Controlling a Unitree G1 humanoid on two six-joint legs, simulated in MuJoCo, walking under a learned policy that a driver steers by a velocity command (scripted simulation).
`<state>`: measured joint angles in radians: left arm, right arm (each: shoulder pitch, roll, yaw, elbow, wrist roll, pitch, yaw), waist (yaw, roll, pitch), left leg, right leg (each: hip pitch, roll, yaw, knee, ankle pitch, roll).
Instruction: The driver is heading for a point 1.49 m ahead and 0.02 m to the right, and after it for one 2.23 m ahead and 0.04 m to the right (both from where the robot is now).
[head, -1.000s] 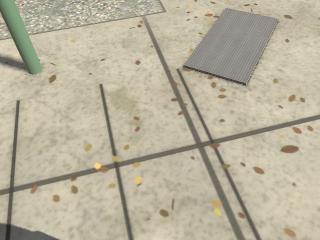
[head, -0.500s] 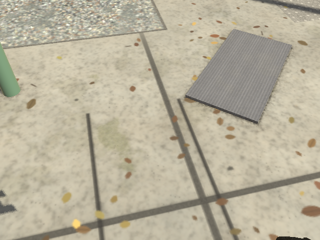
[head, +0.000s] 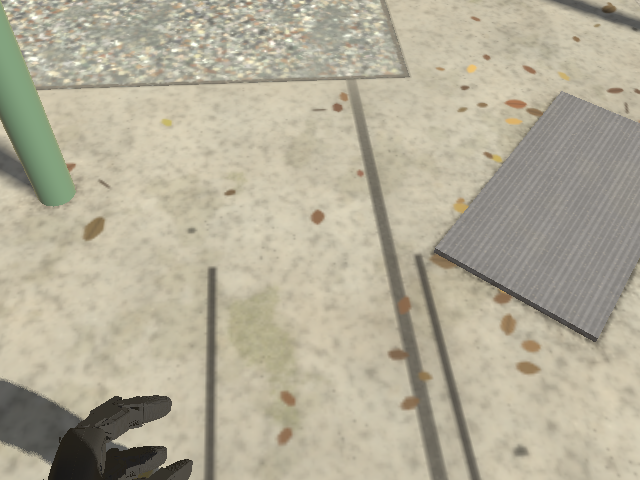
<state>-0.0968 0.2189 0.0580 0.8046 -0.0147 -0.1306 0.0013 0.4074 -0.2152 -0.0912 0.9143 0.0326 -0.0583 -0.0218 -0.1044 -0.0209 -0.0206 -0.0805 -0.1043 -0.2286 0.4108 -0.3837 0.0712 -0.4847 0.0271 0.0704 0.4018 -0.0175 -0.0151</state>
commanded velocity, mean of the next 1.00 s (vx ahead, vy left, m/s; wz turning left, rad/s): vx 0.31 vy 0.00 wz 0.05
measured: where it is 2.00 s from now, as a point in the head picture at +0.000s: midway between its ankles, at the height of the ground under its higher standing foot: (325, 313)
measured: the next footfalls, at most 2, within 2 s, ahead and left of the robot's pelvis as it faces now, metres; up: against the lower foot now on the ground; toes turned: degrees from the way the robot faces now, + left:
right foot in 0.02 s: +0.17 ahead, -0.12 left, +0.00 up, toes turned +5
left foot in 0.46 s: +0.34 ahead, +0.15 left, +0.00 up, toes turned +12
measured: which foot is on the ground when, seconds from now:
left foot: down 0.00-0.04, up 0.06-0.44, down 0.46-0.86, up 0.88-1.00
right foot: up 0.00-0.00, down 0.02-0.46, up 0.48-0.86, down 0.88-1.00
